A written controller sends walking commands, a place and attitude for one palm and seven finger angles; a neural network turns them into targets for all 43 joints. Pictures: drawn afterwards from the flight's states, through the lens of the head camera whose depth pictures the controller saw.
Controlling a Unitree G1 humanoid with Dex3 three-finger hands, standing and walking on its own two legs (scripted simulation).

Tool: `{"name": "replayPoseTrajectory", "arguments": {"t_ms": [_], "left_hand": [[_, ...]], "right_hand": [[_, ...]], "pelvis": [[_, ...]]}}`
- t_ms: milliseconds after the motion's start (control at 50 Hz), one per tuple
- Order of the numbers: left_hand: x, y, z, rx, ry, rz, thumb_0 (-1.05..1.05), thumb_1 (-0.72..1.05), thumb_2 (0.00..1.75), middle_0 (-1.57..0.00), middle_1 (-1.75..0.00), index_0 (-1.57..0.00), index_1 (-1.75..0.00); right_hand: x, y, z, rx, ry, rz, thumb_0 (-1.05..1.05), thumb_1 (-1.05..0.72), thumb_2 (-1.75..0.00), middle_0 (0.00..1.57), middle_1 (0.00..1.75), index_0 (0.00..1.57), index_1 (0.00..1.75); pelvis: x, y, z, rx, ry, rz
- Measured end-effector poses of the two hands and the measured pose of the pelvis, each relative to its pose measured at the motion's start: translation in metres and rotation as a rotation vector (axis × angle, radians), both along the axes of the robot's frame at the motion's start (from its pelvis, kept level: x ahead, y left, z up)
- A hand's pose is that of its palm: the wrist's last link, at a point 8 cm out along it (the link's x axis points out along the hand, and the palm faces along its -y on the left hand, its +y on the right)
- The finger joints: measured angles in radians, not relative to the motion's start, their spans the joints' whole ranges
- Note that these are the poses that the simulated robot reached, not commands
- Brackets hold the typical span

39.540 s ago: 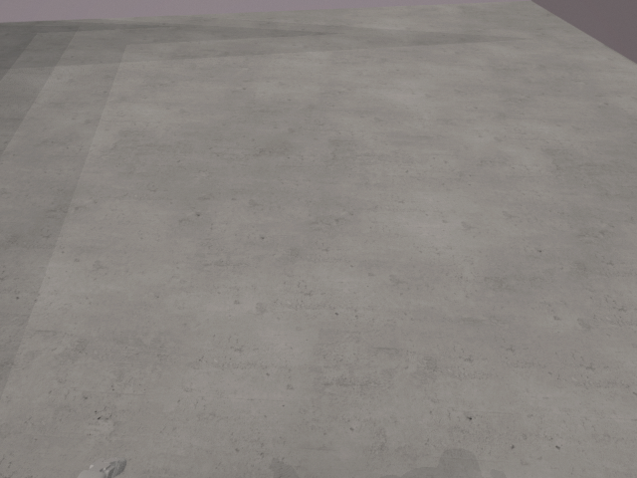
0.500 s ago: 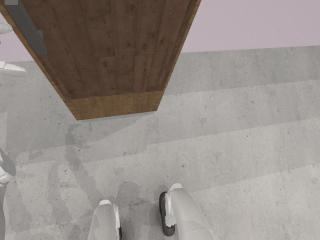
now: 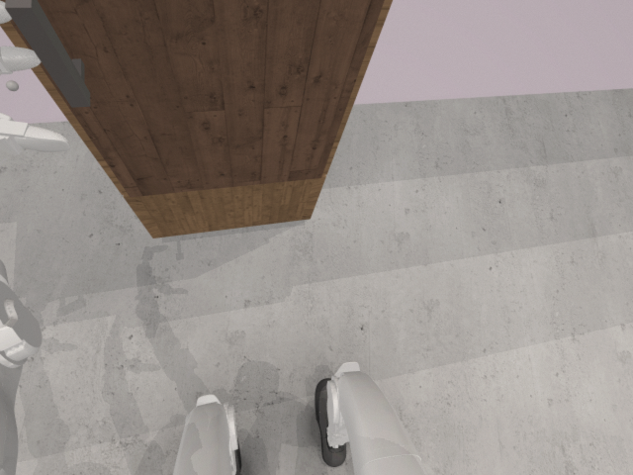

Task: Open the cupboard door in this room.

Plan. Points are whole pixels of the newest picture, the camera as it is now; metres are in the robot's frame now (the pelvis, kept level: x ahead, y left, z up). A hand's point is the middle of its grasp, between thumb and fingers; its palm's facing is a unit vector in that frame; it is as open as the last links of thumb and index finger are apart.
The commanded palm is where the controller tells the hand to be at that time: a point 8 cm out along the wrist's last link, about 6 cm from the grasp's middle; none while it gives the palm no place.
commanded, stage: slide the fingers in behind the handle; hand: left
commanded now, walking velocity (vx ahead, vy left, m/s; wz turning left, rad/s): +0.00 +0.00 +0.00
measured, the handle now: (55, 42) +0.59 +0.23 +0.07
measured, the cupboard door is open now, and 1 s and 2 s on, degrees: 0 0 0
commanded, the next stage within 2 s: close the thumb around the handle in 1.30 s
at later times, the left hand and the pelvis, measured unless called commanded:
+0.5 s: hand (42, 81) +0.54 +0.24 +0.07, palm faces +0.05 -1.00 -0.02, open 14.0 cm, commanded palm +0.52 +0.26 +0.06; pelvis +0.00 +0.00 +0.00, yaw +0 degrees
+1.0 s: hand (85, 80) +0.55 +0.20 +0.06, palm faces +0.07 -1.00 -0.01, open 13.9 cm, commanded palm +0.52 +0.24 +0.06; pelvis +0.01 +0.00 +0.00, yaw +1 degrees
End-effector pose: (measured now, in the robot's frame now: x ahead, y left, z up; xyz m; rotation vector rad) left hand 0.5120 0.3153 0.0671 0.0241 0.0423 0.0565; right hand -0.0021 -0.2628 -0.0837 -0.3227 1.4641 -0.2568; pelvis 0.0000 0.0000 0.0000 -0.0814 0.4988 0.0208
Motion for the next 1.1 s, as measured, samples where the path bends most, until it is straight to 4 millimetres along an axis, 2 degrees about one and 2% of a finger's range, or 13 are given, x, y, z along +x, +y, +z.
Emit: {"name": "replayPoseTrajectory", "arguments": {"t_ms": [220,420,960,1100], "left_hand": [[0.004,-0.017,0.001,-0.003,-0.006,0.001,-0.02,-0.5,0.3,-0.3,-1.2,-0.3,-1.2],[0.005,-0.021,0.0,0.006,-0.021,0.008,-0.02,-0.5,0.3,-0.3,-1.2,-0.31,-1.2],[0.01,-0.064,-0.003,-0.006,-0.014,-0.001,-0.02,-0.5,0.3,-0.3,-1.2,-0.3,-1.2],[0.01,-0.062,-0.001,0.012,-0.017,0.021,-0.02,-0.5,0.3,-0.3,-1.2,-0.32,-1.21]], "right_hand": [[0.0,0.005,-0.001,0.013,-0.02,-0.007,0.0,-0.91,-0.89,0.2,0.3,0.2,0.3],[-0.003,0.009,-0.003,0.027,-0.011,-0.011,0.0,-0.91,-0.89,0.2,0.3,0.2,0.3],[0.005,0.006,-0.006,0.049,-0.016,-0.003,0.0,-0.91,-0.89,0.2,0.3,0.2,0.3],[0.004,0.005,-0.006,0.052,-0.033,-0.011,0.0,-0.91,-0.89,0.2,0.3,0.2,0.3]], "pelvis": [[0.0,0.001,0.001,0.004,-0.009,-0.003],[0.001,0.003,0.001,0.006,-0.003,-0.006],[0.006,-0.001,0.004,0.016,-0.012,0.002],[0.005,-0.003,0.004,0.02,-0.018,-0.005]]}}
